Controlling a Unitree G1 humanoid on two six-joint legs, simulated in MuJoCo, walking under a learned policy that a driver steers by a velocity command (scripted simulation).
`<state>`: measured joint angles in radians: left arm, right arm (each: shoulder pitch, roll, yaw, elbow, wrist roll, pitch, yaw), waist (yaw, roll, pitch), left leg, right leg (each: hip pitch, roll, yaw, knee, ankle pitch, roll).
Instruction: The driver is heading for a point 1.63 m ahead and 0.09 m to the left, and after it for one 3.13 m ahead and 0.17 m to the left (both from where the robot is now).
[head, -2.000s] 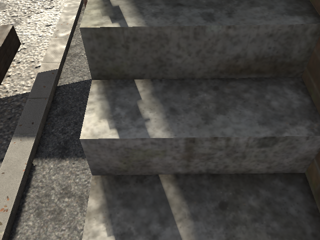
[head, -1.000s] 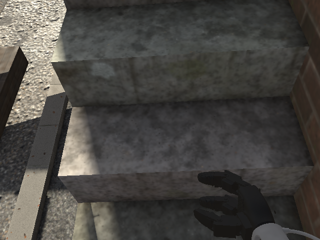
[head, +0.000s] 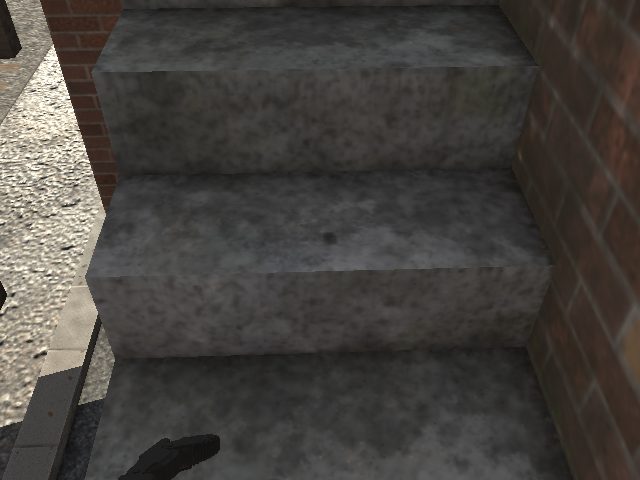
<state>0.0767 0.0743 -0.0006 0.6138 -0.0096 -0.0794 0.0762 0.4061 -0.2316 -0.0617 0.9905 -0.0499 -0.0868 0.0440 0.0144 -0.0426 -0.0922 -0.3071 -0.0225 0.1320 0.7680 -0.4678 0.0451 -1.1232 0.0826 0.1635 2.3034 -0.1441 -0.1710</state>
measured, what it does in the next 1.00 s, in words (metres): climbs: right foot 0.20 m higher, then left foot 0.19 m higher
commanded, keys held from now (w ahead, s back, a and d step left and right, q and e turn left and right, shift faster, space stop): w+shift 1.00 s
